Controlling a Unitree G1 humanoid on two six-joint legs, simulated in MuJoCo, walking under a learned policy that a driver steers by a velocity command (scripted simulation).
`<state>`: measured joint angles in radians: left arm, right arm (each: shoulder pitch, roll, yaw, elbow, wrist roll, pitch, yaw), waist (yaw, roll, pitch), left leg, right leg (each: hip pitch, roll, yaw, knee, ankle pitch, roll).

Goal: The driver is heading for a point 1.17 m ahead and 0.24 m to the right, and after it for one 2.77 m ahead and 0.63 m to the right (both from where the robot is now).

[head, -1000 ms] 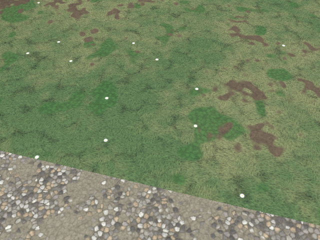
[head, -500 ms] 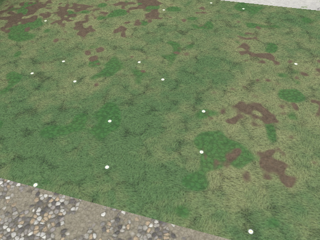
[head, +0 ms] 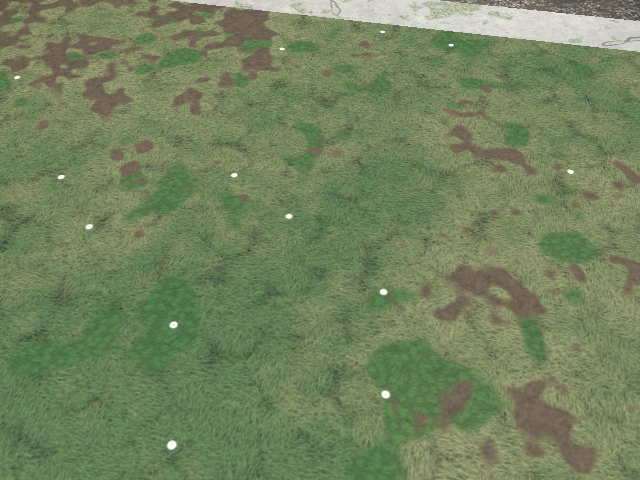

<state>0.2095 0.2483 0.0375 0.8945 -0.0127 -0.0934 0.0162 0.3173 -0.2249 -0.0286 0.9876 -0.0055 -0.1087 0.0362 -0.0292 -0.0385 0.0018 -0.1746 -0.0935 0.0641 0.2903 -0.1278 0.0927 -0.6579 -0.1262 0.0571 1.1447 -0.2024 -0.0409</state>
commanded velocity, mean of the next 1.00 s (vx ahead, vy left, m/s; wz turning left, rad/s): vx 0.50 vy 0.00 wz -0.03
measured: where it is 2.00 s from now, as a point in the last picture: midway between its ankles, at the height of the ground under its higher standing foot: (353, 305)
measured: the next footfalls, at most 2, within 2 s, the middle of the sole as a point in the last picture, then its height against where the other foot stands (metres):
right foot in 0.30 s outside the picture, level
left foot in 0.86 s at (289, 420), level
